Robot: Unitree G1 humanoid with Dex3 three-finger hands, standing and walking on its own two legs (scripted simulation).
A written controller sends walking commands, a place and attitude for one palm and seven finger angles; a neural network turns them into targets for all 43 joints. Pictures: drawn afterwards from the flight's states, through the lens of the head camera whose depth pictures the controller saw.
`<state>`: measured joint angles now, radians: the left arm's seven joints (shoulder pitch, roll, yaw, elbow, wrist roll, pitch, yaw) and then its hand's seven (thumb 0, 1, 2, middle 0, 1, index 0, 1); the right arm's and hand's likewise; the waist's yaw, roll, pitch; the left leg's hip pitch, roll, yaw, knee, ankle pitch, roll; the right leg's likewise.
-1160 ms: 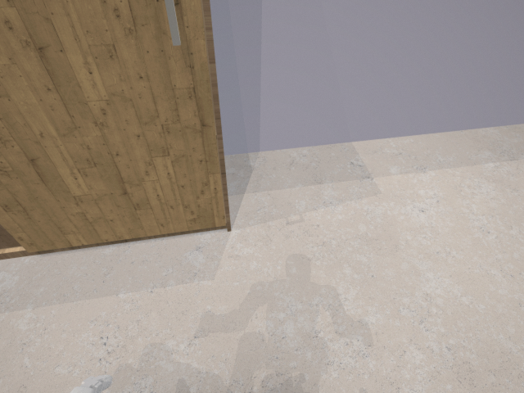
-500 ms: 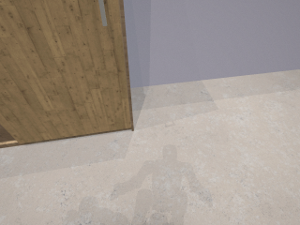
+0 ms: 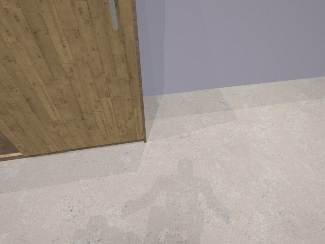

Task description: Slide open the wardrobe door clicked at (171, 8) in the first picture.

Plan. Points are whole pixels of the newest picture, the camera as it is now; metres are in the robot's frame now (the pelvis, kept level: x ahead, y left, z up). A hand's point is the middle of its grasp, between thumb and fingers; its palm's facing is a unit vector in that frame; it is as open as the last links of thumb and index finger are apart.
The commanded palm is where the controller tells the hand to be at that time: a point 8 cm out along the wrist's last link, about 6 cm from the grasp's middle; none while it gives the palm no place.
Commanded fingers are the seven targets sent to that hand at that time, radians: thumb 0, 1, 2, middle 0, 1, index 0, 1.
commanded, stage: look at it before walking up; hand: right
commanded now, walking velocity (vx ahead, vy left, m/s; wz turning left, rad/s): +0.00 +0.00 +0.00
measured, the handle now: (111, 0) +0.91 +0.26 +0.23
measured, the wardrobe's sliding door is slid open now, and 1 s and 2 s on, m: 0.00 0.00 0.00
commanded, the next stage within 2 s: walk to a spot facing it in 0.28 s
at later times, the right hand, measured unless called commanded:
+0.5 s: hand out of the picture +0.07 -0.25 -0.16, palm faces -0.03 +0.94 -0.34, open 7.4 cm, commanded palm none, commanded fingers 0.00 -0.90 -0.90 0.20 0.30 0.20 0.30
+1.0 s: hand out of the picture +0.05 -0.16 -0.17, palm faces -0.21 +0.94 -0.26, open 7.4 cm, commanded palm none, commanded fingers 0.00 -0.90 -0.90 0.20 0.30 0.20 0.30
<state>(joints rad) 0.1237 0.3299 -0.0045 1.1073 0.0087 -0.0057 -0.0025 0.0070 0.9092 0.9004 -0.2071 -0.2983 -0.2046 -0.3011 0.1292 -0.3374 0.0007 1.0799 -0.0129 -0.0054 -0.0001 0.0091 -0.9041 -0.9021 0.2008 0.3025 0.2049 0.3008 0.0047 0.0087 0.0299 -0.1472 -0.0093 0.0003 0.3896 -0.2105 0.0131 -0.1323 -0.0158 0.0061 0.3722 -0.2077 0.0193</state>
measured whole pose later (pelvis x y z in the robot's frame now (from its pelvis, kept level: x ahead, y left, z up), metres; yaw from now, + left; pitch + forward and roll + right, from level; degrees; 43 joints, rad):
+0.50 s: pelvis +0.00 +0.00 +0.00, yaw +1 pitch -2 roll +0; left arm 0.11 0.32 0.00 1.09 0.01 0.00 0.01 0.01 0.91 0.90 -0.21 -0.30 -0.20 -0.30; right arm 0.15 -0.34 -0.01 1.08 -0.01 0.01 -0.01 0.01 -0.90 -0.90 0.20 0.30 0.20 0.30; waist -0.01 0.01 0.04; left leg -0.16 -0.01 -0.02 0.40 -0.21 0.01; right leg -0.14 -0.02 -0.01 0.38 -0.22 0.02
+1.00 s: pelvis -0.03 +0.02 -0.01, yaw +16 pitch +1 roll -2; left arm 0.13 0.23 0.06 0.96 0.01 0.05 0.01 0.01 0.91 0.90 -0.21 -0.30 -0.20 -0.30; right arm 0.27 -0.20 -0.05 0.93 -0.02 0.03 0.00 0.01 -0.90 -0.90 0.20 0.30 0.20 0.30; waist -0.03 -0.01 0.09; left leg -0.31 -0.07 -0.04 0.53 -0.23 0.08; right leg -0.49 -0.05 -0.01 1.12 -0.36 0.07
